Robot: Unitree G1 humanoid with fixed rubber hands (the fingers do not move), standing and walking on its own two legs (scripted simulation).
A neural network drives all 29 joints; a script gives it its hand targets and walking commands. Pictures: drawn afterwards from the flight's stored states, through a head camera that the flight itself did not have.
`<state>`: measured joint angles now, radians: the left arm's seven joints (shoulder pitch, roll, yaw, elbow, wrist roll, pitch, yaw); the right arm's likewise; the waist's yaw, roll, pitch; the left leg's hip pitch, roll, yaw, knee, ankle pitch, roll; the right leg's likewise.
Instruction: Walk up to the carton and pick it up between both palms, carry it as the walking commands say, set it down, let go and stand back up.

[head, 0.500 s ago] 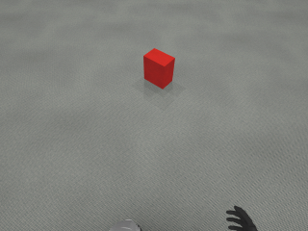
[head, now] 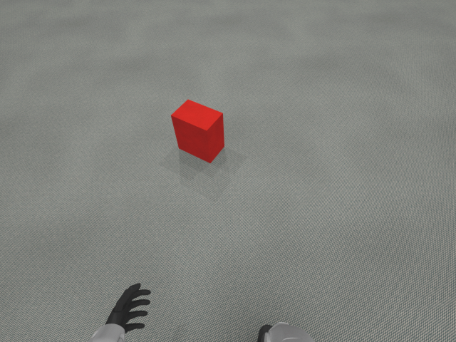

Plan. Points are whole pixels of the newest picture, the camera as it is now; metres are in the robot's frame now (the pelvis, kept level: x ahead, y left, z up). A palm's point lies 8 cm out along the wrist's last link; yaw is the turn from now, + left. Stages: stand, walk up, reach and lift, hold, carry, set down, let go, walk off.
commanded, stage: walk up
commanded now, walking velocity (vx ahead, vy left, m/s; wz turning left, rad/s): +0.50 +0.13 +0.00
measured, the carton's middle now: (199, 131) +1.20 +0.14 -0.62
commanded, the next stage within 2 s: none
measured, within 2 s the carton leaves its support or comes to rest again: neither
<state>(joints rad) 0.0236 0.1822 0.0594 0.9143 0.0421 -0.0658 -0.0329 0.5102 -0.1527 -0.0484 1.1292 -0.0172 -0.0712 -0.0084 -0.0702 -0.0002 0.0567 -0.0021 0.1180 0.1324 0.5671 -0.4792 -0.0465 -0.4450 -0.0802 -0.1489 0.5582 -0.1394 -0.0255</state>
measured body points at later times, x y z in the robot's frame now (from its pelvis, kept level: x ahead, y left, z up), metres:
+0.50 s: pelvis +0.24 +0.06 +0.01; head +0.27 +0.06 +0.46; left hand +0.12 +0.29 -0.12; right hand +0.40 -0.16 -0.12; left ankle +0.35 +0.19 -0.71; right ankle +0.11 -0.11 -0.72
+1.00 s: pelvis +0.48 +0.04 +0.01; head +0.51 +0.05 +0.46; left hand +0.65 +0.26 -0.12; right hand +0.36 -0.17 -0.13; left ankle +0.35 +0.19 -0.72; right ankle +0.60 -0.07 -0.71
